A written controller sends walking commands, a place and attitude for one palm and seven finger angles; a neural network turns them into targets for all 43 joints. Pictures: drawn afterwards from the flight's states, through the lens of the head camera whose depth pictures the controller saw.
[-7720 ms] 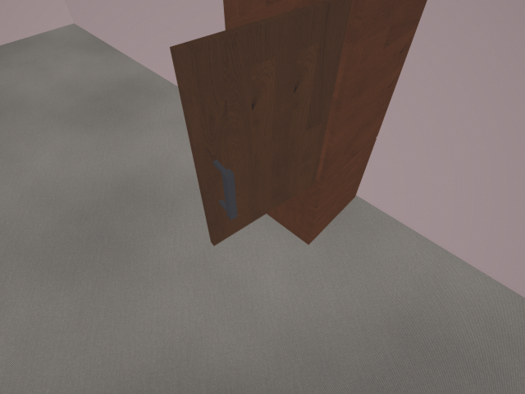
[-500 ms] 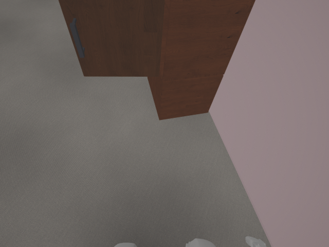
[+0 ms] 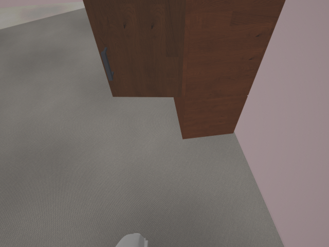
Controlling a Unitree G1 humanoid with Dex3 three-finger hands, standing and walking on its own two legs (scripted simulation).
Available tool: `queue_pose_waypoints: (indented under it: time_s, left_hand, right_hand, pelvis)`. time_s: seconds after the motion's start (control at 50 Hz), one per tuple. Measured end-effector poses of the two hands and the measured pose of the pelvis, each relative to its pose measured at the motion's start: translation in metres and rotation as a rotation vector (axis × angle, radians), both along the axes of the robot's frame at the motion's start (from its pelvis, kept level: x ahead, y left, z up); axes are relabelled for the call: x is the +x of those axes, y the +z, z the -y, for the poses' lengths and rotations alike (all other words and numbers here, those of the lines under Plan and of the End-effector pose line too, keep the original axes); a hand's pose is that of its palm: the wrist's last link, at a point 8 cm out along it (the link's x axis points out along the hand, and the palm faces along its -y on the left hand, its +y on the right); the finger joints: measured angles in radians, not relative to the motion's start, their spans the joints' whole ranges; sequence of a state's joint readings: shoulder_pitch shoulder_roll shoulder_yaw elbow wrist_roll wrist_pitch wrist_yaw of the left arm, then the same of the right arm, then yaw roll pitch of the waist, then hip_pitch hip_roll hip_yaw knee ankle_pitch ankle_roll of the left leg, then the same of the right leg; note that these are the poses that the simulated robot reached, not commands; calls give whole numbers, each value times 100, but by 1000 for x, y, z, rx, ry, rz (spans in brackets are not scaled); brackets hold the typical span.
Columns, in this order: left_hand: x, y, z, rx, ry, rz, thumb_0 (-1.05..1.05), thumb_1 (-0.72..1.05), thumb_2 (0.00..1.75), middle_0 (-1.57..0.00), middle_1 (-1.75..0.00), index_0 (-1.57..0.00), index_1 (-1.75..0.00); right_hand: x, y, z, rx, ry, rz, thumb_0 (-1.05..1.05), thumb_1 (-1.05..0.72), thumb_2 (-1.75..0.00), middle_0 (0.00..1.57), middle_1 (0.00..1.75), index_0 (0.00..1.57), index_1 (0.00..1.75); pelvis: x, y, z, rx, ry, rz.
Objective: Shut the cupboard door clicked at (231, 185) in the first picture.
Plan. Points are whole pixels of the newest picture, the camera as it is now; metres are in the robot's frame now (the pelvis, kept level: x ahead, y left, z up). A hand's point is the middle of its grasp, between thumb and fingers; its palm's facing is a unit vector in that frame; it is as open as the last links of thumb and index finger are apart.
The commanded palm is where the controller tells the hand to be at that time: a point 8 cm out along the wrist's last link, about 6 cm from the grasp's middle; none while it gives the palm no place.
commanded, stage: take the last steps up to it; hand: left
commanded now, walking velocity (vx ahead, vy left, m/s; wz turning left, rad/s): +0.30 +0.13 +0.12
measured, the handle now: (108, 64) +0.93 +0.35 -0.11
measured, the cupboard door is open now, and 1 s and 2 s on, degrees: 81 81 81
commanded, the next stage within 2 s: come to a stop and stand still in 1.12 s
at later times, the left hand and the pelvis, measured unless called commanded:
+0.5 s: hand (79, 225) +0.20 +0.28 -0.17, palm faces +0.05 -0.98 -0.19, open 7.4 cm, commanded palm none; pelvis +0.14 +0.09 -0.01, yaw +0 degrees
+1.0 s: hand (94, 190) +0.30 +0.26 -0.17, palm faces +0.09 -0.98 -0.20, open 7.2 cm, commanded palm none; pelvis +0.32 +0.08 +0.00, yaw +1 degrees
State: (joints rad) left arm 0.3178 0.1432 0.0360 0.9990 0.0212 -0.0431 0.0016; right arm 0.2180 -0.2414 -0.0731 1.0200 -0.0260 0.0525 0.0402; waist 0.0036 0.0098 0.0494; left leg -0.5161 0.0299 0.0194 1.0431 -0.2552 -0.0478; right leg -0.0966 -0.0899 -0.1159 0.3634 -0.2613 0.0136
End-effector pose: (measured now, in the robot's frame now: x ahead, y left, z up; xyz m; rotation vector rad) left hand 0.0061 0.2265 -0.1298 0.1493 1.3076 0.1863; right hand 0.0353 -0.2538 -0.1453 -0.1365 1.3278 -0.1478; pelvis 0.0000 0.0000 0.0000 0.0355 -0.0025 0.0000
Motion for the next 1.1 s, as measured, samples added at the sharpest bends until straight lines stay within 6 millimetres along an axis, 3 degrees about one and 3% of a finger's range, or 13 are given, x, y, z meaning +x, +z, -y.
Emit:
queue_pose_waypoints:
  time_s: [0.08, 0.18, 0.24, 0.28, 0.36, 0.48, 0.64, 0.68, 0.72, 0.8, 0.92, 1.0, 1.1]
  left_hand:
    - [-22, -4, -7, -20, 68, -75, 0, 91, 90, -21, -30, -21, -29]
    - [-44, -16, -28, -51, 140, -200, 0, 91, 90, -21, -30, -21, -29]
    - [-45, -33, -49, -70, 156, -275, 1, 90, 90, -21, -30, -21, -29]
    - [-30, -38, -64, -63, 141, -294, 1, 91, 90, -21, -30, -21, -29]
    - [36, -33, -88, -42, 89, -202, 1, 91, 90, -20, -29, -20, -29]
    - [163, -16, -101, -19, 1, 30, 1, 91, 90, -20, -29, -20, -29]
    - [309, -2, -81, 4, -121, 217, 0, 91, 90, -20, -29, -20, -29]
    - [333, -4, -73, 12, -135, 249, 0, 91, 90, -20, -29, -20, -29]
    - [343, -5, -67, 10, -130, 258, 0, 91, 90, -20, -29, -20, -29]
    - [334, -4, -60, -4, -83, 179, 0, 91, 90, -20, -29, -20, -29]
    - [309, -4, -78, 16, 5, 36, -2, 95, 90, -21, -30, -21, -29]
    - [291, -11, -84, -18, 51, -77, -1, 94, 90, -20, -30, -20, -29]
    - [281, -30, -93, -75, 104, -206, 0, 92, 90, -20, -30, -20, -29]
  right_hand:
    - [32, 3, -13, -8, 54, -5, 1, -91, -90, 19, 30, 19, 30]
    - [99, 3, -51, -13, 136, 61, 1, -91, -90, 19, 30, 19, 30]
    - [138, -6, -77, -32, 159, 149, 1, -91, -90, 19, 30, 19, 30]
    - [149, -5, -92, -36, 151, 174, 0, -91, -90, 20, 30, 20, 30]
    - [147, 0, -112, -26, 95, 157, 0, -92, -90, 20, 30, 20, 30]
    - [128, 1, -111, -31, 28, 51, -1, -95, -90, 20, 30, 20, 30]
    - [101, -20, -112, 35, -68, -154, 0, -92, -90, 20, 30, 20, 30]
    - [102, -28, -110, 53, -84, -198, 0, -92, -90, 20, 30, 20, 30]
    - [113, -29, -107, 64, -88, -225, 0, -92, -90, 20, 30, 20, 30]
    - [163, -18, -100, 56, -76, -184, 1, -91, -90, 20, 30, 20, 30]
    - [265, -4, -98, 38, -20, -42, 1, -91, -90, 20, 30, 19, 30]
    - [334, 2, -101, 6, 35, 38, 1, -93, -90, 20, 30, 19, 30]
    - [420, 4, -121, -35, 104, 152, 1, -92, -90, 19, 30, 19, 30]
  pelvis:
    - [19, 0, -12, 2, 32, -6]
    - [48, -9, -41, -8, 51, -10]
    - [68, -26, -63, -32, 51, -11]
    - [77, -27, -71, -22, 39, -4]
    - [99, -17, -82, -18, 18, -4]
    - [135, -7, -90, -5, 5, 0]
    - [196, -16, -78, 17, -13, 12]
    - [213, -23, -72, 9, -12, 16]
    - [225, -23, -67, -3, -4, 24]
    - [252, -11, -64, -13, -2, 17]
    - [293, -1, -66, -20, 9, -6]
    - [322, -2, -79, -29, 13, -5]
    - [364, -15, -104, -47, 10, 8]
